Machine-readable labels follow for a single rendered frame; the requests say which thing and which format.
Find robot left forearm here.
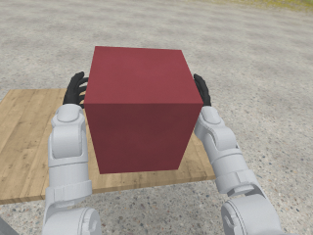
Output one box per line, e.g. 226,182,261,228
41,104,93,235

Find robot left hand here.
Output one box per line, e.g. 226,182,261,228
63,71,89,109

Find robot right forearm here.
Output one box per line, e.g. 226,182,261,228
194,106,282,229

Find robot right upper arm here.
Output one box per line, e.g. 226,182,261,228
221,194,300,235

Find table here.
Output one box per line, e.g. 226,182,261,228
0,88,216,235

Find carton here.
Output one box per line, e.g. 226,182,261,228
83,46,203,174

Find robot left upper arm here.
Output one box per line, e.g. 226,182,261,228
42,207,102,235

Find robot right hand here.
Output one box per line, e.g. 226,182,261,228
194,73,212,107

